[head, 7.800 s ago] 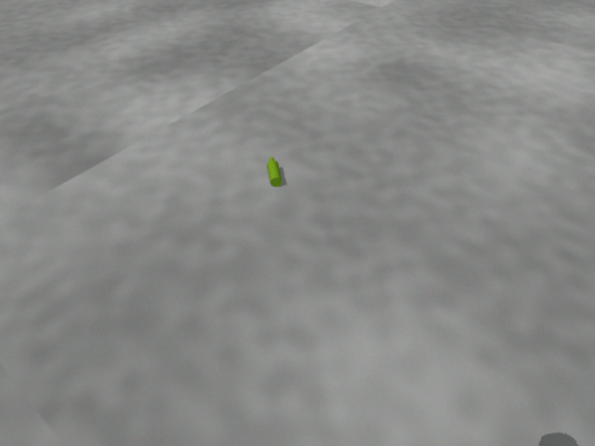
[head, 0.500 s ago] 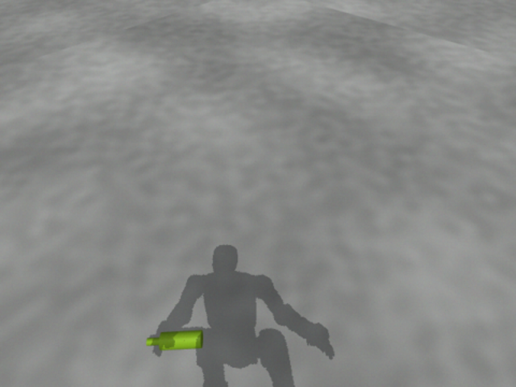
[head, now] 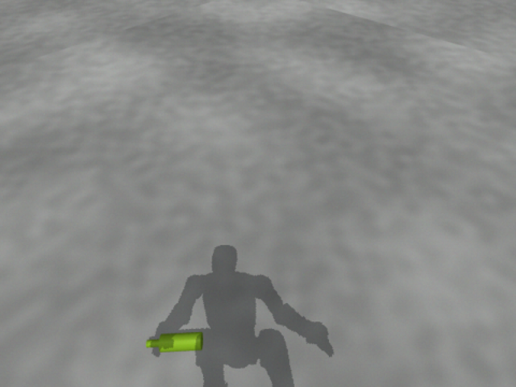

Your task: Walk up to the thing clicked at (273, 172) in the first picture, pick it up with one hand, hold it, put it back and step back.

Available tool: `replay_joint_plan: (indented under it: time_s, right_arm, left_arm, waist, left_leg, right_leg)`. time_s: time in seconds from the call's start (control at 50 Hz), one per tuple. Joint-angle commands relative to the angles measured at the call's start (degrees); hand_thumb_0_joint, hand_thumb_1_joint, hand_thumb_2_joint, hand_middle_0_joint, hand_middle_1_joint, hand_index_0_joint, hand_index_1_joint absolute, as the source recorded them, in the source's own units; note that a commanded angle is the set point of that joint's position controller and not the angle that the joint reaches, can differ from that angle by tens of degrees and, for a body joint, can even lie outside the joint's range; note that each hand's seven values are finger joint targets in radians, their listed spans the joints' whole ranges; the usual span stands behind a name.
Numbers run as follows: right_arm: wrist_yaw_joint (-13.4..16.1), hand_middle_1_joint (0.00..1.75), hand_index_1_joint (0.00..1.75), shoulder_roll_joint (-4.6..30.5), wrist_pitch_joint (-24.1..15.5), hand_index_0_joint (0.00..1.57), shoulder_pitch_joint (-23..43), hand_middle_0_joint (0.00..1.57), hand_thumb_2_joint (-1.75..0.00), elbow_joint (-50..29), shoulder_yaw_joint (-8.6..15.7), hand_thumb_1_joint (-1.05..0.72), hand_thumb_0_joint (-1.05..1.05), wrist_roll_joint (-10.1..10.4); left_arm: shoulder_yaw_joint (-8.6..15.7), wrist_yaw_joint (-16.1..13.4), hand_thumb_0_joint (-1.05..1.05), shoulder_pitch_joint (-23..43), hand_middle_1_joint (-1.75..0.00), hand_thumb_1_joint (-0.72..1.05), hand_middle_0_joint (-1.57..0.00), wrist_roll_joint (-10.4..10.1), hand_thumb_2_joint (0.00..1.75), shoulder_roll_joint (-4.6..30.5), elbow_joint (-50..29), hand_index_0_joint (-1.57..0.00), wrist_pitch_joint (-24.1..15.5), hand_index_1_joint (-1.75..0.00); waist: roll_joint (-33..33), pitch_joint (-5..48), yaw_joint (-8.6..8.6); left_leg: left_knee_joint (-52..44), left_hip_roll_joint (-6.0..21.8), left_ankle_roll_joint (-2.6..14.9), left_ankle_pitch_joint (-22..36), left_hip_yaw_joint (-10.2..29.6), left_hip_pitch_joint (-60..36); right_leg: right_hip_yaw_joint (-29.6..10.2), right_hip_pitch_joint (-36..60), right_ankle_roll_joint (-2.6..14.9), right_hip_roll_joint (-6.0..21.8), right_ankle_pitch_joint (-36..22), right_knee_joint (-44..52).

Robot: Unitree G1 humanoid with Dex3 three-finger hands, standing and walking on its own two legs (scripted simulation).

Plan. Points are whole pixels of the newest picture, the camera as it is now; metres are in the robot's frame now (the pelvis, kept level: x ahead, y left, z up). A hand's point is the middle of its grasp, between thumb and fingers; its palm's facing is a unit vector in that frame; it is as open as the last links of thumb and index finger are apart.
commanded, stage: stand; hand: left
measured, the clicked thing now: (174, 342) +0.44 +0.33 -0.75
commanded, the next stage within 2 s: walk up in 1.08 s
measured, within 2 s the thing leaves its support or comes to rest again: neither
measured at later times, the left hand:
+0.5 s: hand out of the picture +0.08 +0.25 -0.16, palm faces -0.03 -0.94 -0.35, open 7.4 cm
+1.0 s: hand out of the picture +0.07 +0.25 -0.16, palm faces -0.03 -0.94 -0.35, open 7.4 cm
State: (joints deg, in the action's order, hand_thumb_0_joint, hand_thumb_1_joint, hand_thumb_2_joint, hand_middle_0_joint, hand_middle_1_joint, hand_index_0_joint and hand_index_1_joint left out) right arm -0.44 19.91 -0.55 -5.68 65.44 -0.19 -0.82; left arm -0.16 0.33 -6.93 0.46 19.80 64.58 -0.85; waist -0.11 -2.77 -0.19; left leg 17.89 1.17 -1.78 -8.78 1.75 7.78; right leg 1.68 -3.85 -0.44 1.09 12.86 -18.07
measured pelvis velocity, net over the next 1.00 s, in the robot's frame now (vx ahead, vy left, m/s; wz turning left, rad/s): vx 0.00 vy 0.00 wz -0.01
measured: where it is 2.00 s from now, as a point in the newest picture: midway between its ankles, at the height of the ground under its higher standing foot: outside the picture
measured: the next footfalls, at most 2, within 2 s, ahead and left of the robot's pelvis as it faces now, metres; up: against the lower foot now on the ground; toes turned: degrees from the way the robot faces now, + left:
right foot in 1.62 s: +0.07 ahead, -0.06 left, +0.00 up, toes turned +3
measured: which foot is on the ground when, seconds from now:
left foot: down 0.00-1.00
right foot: down 0.00-1.00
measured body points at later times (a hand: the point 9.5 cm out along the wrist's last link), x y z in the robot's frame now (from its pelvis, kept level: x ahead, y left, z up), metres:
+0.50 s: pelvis +0.01 +0.00 +0.00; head +0.02 +0.00 +0.45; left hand +0.08 +0.30 -0.13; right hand +0.08 -0.30 -0.14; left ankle +0.01 +0.14 -0.75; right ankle -0.03 -0.12 -0.75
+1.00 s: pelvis +0.00 +0.00 +0.00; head +0.01 -0.01 +0.45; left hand +0.07 +0.30 -0.13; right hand +0.07 -0.30 -0.14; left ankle +0.01 +0.14 -0.75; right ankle -0.03 -0.12 -0.75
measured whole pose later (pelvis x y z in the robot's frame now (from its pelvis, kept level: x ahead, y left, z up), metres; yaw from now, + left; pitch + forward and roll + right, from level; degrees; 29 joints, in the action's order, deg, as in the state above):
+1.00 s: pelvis +0.00 +0.00 +0.00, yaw +0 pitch -2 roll +0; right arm -0.3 20.0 -0.5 -6.3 64.9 -0.2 -0.8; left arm 0.0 0.2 -7.2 0.4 19.7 64.3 -0.6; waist -0.5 -2.8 -0.2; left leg 17.9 1.6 -2.0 -8.9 1.4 6.8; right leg 1.3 -3.1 -0.2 0.8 12.9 -18.2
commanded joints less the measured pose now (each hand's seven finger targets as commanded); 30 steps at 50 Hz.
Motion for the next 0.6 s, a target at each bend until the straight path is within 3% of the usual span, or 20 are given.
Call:
replay_joint_plan:
  time_s: [0.0,0.04,0.18,0.4,0.58]
  right_arm:
    - [1.0,0.30,0.30,11.9,-1.2,0.20,2.2,0.20,-0.90,-3.5,1.9,-0.90,0.00,0.4]
    - [1.0,0.30,0.30,12.1,-1.2,0.20,1.5,0.20,-0.90,-3.3,1.9,-0.90,0.00,0.3]
    - [1.1,0.30,0.30,12.2,-1.2,0.20,1.8,0.20,-0.90,-3.3,2.0,-0.90,0.00,0.5]
    - [1.1,0.30,0.30,12.2,-0.9,0.20,1.4,0.20,-0.90,-3.7,2.0,-0.90,0.00,0.4]
    - [1.2,0.30,0.30,12.3,-1.1,0.20,1.8,0.20,-0.90,-3.9,2.0,-0.90,0.00,0.5]
  left_arm:
    - [2.4,-0.9,0.00,1.3,-0.30,0.90,-0.20,0.0,0.90,12.4,-3.4,-0.20,-1.0,-0.30]
    - [2.5,-0.8,0.00,1.8,-0.30,0.90,-0.20,-0.1,0.90,12.5,-3.5,-0.20,-0.9,-0.30]
    - [2.3,-0.9,0.00,0.8,-0.30,0.90,-0.20,-0.1,0.90,12.3,-3.3,-0.20,-0.9,-0.30]
    - [2.5,-1.1,0.00,1.2,-0.30,0.90,-0.20,0.0,0.90,12.5,-3.5,-0.20,-0.9,-0.30]
    - [2.8,-1.0,0.00,1.3,-0.30,0.90,-0.20,-0.1,0.90,12.5,-3.8,-0.20,-0.8,-0.30]
  waist:
    - [0.2,4.1,0.24]
    - [-0.1,4.0,0.15]
    - [0.4,5.0,0.39]
    - [1.0,4.2,0.13]
    - [-0.1,4.5,0.35]
  left_leg:
    - [-1.4,6.2,2.14,12.1,4.5,-3.0]
    - [-1.9,6.0,2.03,9.3,4.3,-2.0]
    - [-0.8,6.4,2.25,14.0,4.2,-3.8]
    - [-1.0,6.0,2.38,11.8,3.8,-2.7]
    - [-1.0,6.2,2.21,13.8,3.8,-4.0]
  right_leg:
    - [-4.7,-1.3,1.43,6.7,-10.8,3.1]
    - [-5.0,-0.9,1.50,6.7,-8.1,3.4]
    - [-4.7,-0.6,1.57,6.8,-12.9,2.5]
    - [-4.6,-0.3,1.33,6.8,-12.3,3.1]
    - [-4.8,-0.5,1.67,6.6,-12.9,2.8]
